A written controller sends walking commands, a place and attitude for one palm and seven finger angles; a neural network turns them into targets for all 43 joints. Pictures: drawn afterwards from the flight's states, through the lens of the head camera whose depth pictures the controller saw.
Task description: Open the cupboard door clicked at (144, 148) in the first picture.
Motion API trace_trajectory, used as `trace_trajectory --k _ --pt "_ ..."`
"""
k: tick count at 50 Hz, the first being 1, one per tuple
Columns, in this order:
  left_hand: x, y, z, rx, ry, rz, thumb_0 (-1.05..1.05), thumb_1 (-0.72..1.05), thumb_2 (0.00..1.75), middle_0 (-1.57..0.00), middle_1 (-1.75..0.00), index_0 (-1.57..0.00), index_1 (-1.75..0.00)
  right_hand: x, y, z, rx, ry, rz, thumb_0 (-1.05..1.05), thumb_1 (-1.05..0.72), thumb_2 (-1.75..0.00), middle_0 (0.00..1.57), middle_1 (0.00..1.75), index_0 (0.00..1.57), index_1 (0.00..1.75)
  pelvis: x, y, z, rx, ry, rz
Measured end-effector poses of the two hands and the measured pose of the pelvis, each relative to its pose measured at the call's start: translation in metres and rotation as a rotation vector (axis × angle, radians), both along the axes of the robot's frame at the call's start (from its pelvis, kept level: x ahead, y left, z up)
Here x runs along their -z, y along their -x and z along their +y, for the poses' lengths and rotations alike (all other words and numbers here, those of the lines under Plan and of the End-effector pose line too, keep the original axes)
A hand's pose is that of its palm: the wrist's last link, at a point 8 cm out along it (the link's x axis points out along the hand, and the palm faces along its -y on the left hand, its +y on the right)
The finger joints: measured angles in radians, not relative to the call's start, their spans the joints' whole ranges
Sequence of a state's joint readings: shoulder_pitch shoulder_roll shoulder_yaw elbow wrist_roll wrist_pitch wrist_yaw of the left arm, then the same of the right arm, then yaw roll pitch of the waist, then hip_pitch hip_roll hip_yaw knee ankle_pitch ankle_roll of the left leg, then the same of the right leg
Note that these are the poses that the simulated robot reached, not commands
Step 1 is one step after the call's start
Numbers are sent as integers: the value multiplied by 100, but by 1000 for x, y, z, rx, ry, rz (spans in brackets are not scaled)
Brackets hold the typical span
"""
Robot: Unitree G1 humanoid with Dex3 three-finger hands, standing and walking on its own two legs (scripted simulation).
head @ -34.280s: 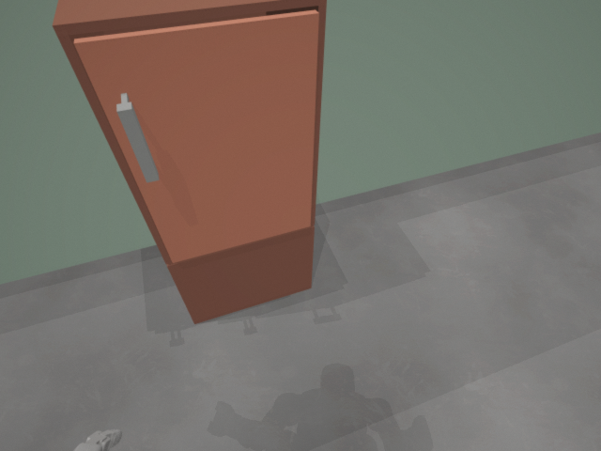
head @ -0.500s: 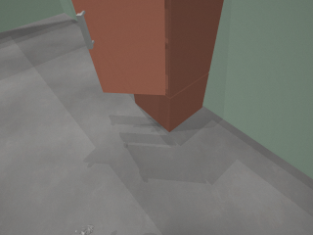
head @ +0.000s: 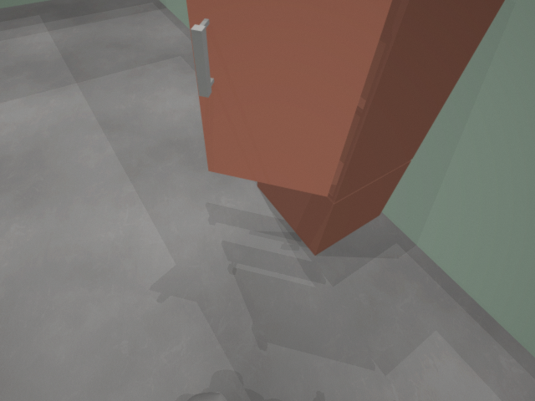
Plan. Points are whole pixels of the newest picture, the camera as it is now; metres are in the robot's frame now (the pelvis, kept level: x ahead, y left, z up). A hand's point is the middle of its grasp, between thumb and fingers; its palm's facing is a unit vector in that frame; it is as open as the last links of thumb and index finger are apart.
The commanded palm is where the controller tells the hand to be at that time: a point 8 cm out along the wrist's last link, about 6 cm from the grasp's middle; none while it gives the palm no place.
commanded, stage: take the last steps up to it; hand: left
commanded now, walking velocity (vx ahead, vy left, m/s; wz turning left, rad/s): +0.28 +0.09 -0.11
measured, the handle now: (205, 59) +0.78 +0.24 +0.07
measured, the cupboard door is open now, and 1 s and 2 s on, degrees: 43 43 43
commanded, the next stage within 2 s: come to a stop and stand still in 0.28 s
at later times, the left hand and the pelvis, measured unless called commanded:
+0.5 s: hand (185, 309) +0.28 +0.18 -0.15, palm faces -0.02 -0.98 -0.21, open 7.3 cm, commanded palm none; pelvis +0.18 +0.02 +0.01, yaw -2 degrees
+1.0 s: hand (145, 322) +0.25 +0.25 -0.16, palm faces -0.02 -0.97 -0.22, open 7.3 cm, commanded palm none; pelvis +0.19 +0.05 +0.01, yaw -5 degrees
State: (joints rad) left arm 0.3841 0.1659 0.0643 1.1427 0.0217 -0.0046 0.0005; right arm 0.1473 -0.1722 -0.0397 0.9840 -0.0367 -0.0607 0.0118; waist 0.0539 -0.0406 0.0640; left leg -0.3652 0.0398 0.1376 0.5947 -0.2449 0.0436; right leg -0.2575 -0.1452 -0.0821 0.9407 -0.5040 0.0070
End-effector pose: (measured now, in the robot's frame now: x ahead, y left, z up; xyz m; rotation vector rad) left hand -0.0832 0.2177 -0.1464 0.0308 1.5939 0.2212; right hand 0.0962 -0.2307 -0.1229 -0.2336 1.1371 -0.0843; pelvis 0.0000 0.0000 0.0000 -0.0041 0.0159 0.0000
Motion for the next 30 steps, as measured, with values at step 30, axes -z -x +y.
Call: trace_trajectory --k 30 --pt "-18 -344 35 179 -75 -327 -1 94 89 -20 -30 -21 -30 12 -86 36 210 -51 274 0 -91 -90 20 30 20 30 -11 -191 25 44 -2 -8"
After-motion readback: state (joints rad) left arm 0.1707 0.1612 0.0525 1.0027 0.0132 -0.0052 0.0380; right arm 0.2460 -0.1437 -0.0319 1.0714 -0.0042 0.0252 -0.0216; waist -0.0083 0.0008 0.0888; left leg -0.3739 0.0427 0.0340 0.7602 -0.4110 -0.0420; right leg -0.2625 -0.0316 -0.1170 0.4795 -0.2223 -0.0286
